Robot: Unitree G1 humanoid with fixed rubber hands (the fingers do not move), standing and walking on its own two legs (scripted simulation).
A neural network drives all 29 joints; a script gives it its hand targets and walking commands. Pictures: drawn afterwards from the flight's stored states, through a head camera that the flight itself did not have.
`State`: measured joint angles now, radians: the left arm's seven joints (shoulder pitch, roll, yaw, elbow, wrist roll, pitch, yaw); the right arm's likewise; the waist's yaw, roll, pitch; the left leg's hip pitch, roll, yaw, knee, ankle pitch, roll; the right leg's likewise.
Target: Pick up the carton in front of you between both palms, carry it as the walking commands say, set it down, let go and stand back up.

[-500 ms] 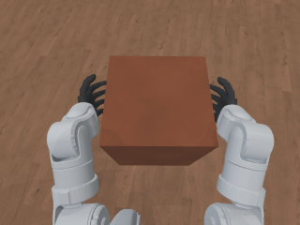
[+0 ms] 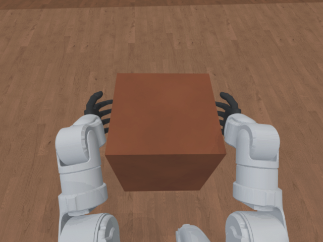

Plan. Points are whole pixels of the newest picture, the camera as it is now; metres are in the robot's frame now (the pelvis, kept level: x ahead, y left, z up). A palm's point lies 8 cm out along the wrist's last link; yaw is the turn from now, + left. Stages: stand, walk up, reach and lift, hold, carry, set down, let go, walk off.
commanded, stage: carry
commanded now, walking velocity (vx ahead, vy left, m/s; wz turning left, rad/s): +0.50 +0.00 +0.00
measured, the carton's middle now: (162, 138) +0.37 -0.04 +0.07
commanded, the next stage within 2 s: none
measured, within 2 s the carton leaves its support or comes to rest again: neither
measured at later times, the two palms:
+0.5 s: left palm (74, 30) +0.66 +0.16 +0.22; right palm (178, 22) +0.68 -0.14 +0.22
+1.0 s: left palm out of the picture +0.96 +0.14 +0.24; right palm out of the picture +0.99 -0.16 +0.24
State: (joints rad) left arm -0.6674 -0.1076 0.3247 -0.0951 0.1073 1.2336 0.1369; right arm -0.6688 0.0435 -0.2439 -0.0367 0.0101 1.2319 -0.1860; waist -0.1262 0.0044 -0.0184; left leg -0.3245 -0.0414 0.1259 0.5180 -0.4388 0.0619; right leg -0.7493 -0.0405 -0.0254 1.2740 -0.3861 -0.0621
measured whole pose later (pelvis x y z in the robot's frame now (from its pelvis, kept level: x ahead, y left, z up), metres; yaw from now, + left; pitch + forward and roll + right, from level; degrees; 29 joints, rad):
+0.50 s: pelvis +0.31 -0.02 +0.05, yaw +2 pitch +5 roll +2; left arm -0.74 -0.05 0.27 -0.05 -0.01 1.23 0.19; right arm -0.69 0.09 -0.32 -0.13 -0.10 1.27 -0.14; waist 0.08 -0.04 -0.05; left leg -0.62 0.02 0.12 0.71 -0.35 0.04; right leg -0.17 -0.06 -0.12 0.47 -0.54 -0.01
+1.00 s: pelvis +0.62 -0.04 +0.10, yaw +2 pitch +6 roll +0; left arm -0.67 -0.10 0.27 -0.08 0.04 1.22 0.18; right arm -0.68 0.06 -0.32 -0.10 -0.04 1.27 -0.15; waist 0.08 0.02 -0.03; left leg -0.54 0.01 0.01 1.34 -0.50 0.03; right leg -0.46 0.02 -0.16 0.66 -0.47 -0.10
